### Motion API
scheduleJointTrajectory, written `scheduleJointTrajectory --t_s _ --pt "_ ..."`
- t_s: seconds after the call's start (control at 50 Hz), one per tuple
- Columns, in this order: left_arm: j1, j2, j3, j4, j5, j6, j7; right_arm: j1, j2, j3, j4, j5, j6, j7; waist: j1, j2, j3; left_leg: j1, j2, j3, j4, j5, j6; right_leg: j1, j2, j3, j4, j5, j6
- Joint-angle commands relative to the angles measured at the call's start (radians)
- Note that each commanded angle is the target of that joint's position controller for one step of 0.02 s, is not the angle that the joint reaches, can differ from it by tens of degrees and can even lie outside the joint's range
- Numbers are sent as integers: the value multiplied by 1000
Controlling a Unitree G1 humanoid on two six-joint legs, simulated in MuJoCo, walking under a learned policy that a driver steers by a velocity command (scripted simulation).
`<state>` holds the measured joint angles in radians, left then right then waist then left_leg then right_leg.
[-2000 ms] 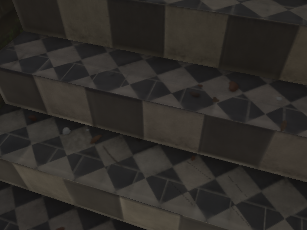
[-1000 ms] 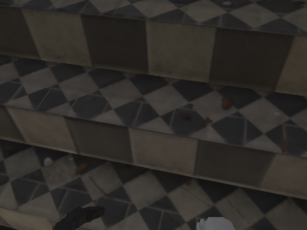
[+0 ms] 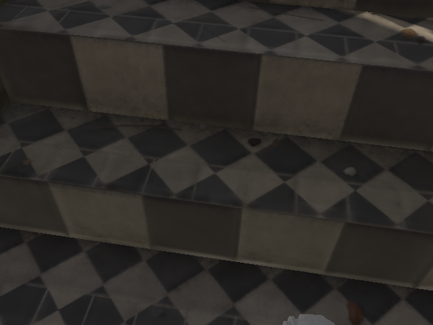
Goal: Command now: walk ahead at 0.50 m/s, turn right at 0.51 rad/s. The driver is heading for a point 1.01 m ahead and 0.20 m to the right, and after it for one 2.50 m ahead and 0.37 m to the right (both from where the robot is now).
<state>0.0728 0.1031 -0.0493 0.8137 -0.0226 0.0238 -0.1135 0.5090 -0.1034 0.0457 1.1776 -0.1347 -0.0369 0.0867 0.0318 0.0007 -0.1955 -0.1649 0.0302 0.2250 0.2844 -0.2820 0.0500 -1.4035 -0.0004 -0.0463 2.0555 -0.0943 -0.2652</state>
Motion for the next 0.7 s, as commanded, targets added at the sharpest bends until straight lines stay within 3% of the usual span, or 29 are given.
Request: scheduleJointTrajectory --t_s 0.02,0.04,0.06,0.08,0.1,0.14,0.16,0.18,0.2,0.22,0.24,0.26,0.3,0.32,0.36,0.38,0.42,0.46,0.48,0.52,0.54,0.56,0.58,0.6,0.62,0.64,0.66,0.68,0.7 --pt "-340 118 -3 -186 12 108 9 -7 -303 -32 -40 16 -9 50 75 224 8 -151 282 -73 -194 1672 252 366 84 -188 -539 -377 15" --pt "-226 96 -14 -145 25 142 -2 -44 -362 -43 -35 17 -19 73 111 208 35 51 374 -82 -123 1965 260 277 64 -132 -606 -332 28" --pt "-108 93 -5 -115 37 132 -27 -95 -399 -68 -74 76 -41 69 124 264 -65 274 381 -38 -10 2138 287 280 136 -222 -678 -482 82" --pt "-41 101 -1 -100 49 132 -20 -88 -390 -71 -70 65 -38 80 108 280 -97 377 430 -63 40 2233 334 300 162 -197 -749 -410 65" --pt "-61 130 9 -87 38 133 -5 -18 -377 -70 -62 27 -32 88 60 245 -137 416 383 -46 112 2357 318 332 199 -146 -766 -375 38" --pt "-31 138 24 -64 25 153 15 -13 -333 -76 -74 -1 3 84 71 200 -137 312 348 -84 179 2196 328 501 234 -95 -938 -325 61" --pt "29 141 31 -34 23 155 21 -36 -316 -83 -69 -11 21 86 113 185 -115 191 307 -93 232 2017 357 620 256 -59 -1013 -312 88" --pt "154 203 64 69 77 73 90 -262 -277 -96 -294 165 -48 -51 39 -12 -173 -86 192 7 397 1119 238 975 252 0 -933 -506 62" --pt "237 78 26 57 108 106 42 -171 -211 -73 -71 10 27 58 229 11 35 -323 98 -156 793 670 248 778 170 323 -1255 -384 42" --pt "353 140 39 121 103 98 36 -291 -114 -45 -148 24 67 84 197 -157 128 -633 -1 -285 1378 475 208 788 42 612 -1341 -538 -68" --pt "401 101 16 156 120 81 36 -390 -76 -24 -218 50 73 65 199 -127 88 -888 -106 -516 1643 410 226 870 13 759 -1372 -607 -85" --pt "475 111 23 209 102 34 17 -365 -114 -50 -240 55 61 33 165 -80 96 -1042 -181 -617 1711 357 214 1051 0 790 -1458 -481 -71" --pt "402 85 22 267 66 -78 20 -426 -172 -41 -319 11 28 -17 47 -75 59 -1223 -150 -556 1798 173 151 1213 -19 715 -1441 -196 -64" --pt "252 44 8 252 60 -103 26 -433 -184 -39 -323 24 28 -39 -20 -48 74 -1235 -100 -491 1815 76 127 1143 -12 632 -1457 -177 -48" --pt "165 77 10 260 57 -138 2 -517 -214 -47 -374 51 48 -68 -63 28 85 -1113 -33 -381 1815 21 87 880 -2 602 -1544 -233 -26" --pt "162 125 31 245 46 -146 3 -591 -225 -44 -406 71 48 -71 -43 -47 107 -1069 -56 -344 1945 -139 89 762 -10 623 -1598 -260 -59" --pt "318 84 22 313 78 -150 28 -669 -195 -26 -429 73 34 -75 5 -59 146 -1184 -46 -376 2082 -213 124 803 -25 677 -1595 -271 -30" --pt "456 63 23 357 102 -154 53 -763 -175 -10 -476 65 8 -78 42 -21 131 -1314 -18 -401 1997 -254 152 994 -40 653 -1550 -212 10" --pt "518 99 28 382 109 -156 47 -841 -155 -2 -542 60 10 -87 26 49 71 -1231 22 -362 1704 -164 137 1026 -22 650 -1552 -175 47" --pt "462 127 47 320 85 -163 56 -930 -128 3 -608 62 26 -94 7 -23 71 -1038 58 -250 1417 -171 90 887 -24 582 -1642 -111 31" --pt "436 226 81 323 40 -126 27 -1044 -31 44 -688 88 74 -59 -50 -118 94 -549 -15 -119 1175 -496 12 509 -107 588 -1936 171 -79" --pt "447 272 99 320 51 -134 8 -1021 -27 42 -669 132 82 -31 -21 -175 105 -439 -42 -175 1162 -342 -23 522 -190 678 -1958 425 -97" --pt "376 301 116 268 5 -150 -7 -733 -118 -14 -576 134 45 -27 -141 -206 6 -404 -138 -79 1141 -333 -22 779 -180 544 -1788 1030 -75" --pt "358 232 113 266 63 -172 -35 -472 -239 -59 -480 143 25 -43 -212 5 -189 -150 -67 -347 935 -66 116 776 -78 436 -1434 1400 25" --pt "364 120 86 222 102 -175 -43 -194 -324 -90 -378 105 20 -64 -243 216 -358 167 103 -808 571 -163 251 596 52 452 -1121 938 51" --pt "376 51 88 305 108 -141 -49 -76 -386 -98 -325 38 41 -55 -270 395 -222 105 306 -1354 182 -496 380 386 203 471 -567 186 111" --pt "279 85 100 313 46 -128 -36 -112 -376 -98 -308 41 26 -66 -240 259 37 -81 270 -1330 113 -826 252 212 153 489 -238 286 91" --pt "259 61 90 310 20 -126 -8 -194 -316 -94 -261 98 15 -51 -139 273 185 -252 267 -1064 193 -744 224 155 102 400 -170 339 52" --pt "273 79 90 314 29 -111 6 -269 -198 -78 -233 106 19 -39 -85 72 136 -313 268 -890 246 -550 203 234 77 378 -111 365 16"
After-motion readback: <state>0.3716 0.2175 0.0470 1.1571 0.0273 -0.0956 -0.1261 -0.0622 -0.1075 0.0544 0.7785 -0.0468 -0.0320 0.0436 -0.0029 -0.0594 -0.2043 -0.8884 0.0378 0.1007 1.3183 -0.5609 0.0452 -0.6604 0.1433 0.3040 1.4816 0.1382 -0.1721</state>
